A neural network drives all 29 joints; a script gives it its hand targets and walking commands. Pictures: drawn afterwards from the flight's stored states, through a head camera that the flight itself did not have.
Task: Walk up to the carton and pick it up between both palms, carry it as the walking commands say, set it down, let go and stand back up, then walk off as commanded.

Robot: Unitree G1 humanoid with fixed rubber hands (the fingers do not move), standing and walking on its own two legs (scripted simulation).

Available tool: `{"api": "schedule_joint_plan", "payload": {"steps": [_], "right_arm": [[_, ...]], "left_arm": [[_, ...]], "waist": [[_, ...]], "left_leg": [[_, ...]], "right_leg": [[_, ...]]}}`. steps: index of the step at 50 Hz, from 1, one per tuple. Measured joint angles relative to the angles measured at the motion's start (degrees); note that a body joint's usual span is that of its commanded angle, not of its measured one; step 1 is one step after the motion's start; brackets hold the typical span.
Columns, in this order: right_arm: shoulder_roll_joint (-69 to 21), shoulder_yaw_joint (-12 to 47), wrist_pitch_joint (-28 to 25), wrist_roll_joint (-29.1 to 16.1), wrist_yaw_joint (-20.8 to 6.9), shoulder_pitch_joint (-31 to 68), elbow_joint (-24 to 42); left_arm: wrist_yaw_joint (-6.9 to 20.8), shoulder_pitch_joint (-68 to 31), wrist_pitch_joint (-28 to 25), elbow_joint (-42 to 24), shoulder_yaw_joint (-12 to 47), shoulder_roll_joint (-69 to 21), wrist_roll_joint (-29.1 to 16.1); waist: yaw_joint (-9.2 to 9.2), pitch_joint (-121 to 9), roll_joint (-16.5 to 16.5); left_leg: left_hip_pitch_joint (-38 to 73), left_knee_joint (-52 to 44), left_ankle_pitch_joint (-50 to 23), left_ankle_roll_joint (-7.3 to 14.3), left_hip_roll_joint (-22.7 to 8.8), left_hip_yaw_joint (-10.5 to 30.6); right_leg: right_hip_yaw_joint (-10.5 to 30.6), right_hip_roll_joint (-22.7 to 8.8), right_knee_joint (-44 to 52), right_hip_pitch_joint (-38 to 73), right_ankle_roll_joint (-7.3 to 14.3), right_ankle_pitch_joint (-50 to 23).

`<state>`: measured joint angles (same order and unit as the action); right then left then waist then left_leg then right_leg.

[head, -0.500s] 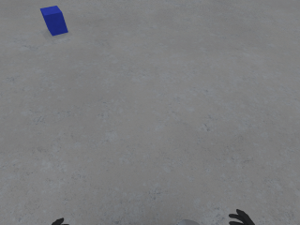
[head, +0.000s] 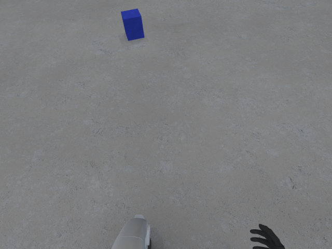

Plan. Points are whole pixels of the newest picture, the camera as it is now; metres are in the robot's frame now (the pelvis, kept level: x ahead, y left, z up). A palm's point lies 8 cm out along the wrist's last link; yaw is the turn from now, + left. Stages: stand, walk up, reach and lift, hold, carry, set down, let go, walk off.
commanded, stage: walk up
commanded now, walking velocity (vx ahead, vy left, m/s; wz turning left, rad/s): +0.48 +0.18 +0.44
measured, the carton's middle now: (132, 24) +2.39 +0.68 -0.65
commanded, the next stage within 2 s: none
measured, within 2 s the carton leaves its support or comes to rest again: neither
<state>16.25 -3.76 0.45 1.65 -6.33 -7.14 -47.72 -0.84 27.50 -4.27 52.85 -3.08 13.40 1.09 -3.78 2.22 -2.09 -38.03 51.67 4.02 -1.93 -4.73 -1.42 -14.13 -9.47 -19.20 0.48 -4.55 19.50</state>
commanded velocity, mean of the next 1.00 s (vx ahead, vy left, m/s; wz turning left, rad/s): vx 0.50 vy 0.13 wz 0.22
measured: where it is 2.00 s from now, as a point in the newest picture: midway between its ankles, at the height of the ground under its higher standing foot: (145, 128)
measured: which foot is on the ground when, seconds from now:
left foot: up 0.00-0.12, down 0.14-0.68, up 0.70-1.00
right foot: down 0.00-0.14, up 0.16-0.66, down 0.68-1.00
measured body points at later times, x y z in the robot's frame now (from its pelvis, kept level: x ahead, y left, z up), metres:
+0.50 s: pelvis +0.25 +0.09 +0.00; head +0.28 +0.11 +0.45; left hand +0.40 +0.35 -0.11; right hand +0.24 -0.17 -0.13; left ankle +0.20 +0.15 -0.74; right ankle +0.39 -0.06 -0.69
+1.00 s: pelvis +0.50 +0.14 +0.00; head +0.54 +0.12 +0.45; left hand +0.36 +0.36 -0.12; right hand +0.68 -0.07 -0.14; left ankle +0.58 +0.33 -0.69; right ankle +0.47 -0.01 -0.74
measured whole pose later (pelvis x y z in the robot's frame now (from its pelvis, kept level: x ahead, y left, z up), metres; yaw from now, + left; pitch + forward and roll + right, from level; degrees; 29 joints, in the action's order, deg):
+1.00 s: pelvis +0.50 +0.14 +0.00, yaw +12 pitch +0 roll +1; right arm 14.3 -2.8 -0.6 2.4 -4.8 -7.6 -53.6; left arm -0.2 27.5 -3.9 61.1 -4.1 11.8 1.3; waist -4.4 3.0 -1.7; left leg -32.0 43.9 7.1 -2.0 -7.2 -2.8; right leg -7.9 -7.0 -20.5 -4.2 -3.2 15.7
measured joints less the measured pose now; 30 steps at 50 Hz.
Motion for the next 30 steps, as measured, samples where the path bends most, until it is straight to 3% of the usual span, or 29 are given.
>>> {"api": "schedule_joint_plan", "payload": {"steps": [3, 6, 8, 10, 13, 21, 26, 30], "right_arm": [[-0.8, 0.81, -0.13, -0.16, -0.43, 4.59, 1.4], [-1.19, 1.13, -1.16, -0.51, 0.46, 7.64, 2.21], [-0.82, 0.86, -2.42, -0.32, 1.91, 7.37, 1.41], [-0.56, 0.77, -2.64, -0.83, 3.48, 4.53, -0.74], [-0.94, 0.7, -2.97, -0.66, 4.7, -1.16, -4.38], [-2.45, 0.82, -4.34, -1.64, 5.82, -13.1, -9.14], [-4.03, 1.21, -4.56, -1.13, 5.95, -17.06, -9.71], [-4.91, 1.66, -4.41, -0.54, 6.11, -19.02, -10.39]], "left_arm": [[-0.35, 1.92, 0.21, 1.71, 0.09, -0.69, -0.38], [-0.21, 3.33, 1.12, 2.71, -0.2, -0.61, -0.81], [0.23, 2.65, 1.86, 2.39, -0.53, -0.25, -0.21], [0.69, -2.05, 2.22, 0.77, -1.0, 0.34, 0.33], [1.01, -10.22, 1.13, -1.83, -0.83, 0.85, 0.49], [2.76, -21.35, 3.14, -4.28, -0.22, 0.23, 1.24], [2.88, -24.74, 3.83, -4.57, 0.19, -0.41, 0.4], [2.65, -27.15, 3.57, -5.47, 0.64, -0.98, -0.28]], "waist": [[-1.11, 1.66, 0.18], [-1.42, 2.37, 0.54], [-0.74, 2.62, 0.61], [-0.7, 3.25, 1.22], [0.81, 3.77, 2.3], [6.18, 1.47, 3.9], [8.2, 0.55, 3.54], [9.27, 0.34, 2.73]], "left_leg": [[2.77, -11.47, 1.61, 1.03, 0.18, -4.27], [8.01, -18.81, 4.48, 3.52, 2.97, -6.19], [9.5, -18.11, 1.95, 5.52, 4.38, -6.15], [9.59, -14.34, 5.41, 6.52, 5.59, -5.79], [14.97, -19.0, 6.68, 6.45, 7.4, -4.56], [29.39, -32.81, 6.3, 7.37, 9.53, -1.23], [35.63, -36.75, 8.62, 6.97, 9.55, 0.25], [39.31, -36.95, 12.37, 6.29, 9.21, 1.23]], "right_leg": [[-1.42, -1.03, 1.95, 3.89, -2.06, 1.35], [-1.56, -3.38, -3.59, 4.59, -3.52, 5.29], [1.4, -5.44, -20.68, -1.04, -1.69, 9.46], [8.69, -3.56, -40.26, -10.33, 0.06, 10.3], [11.73, -1.13, -51.34, -21.52, 1.71, 3.11], [10.04, -0.59, -37.46, -33.67, 0.72, -7.17], [10.16, 1.12, -25.99, -33.6, 1.22, -11.53], [9.25, 3.12, -19.05, -31.07, 2.18, -10.93]]}}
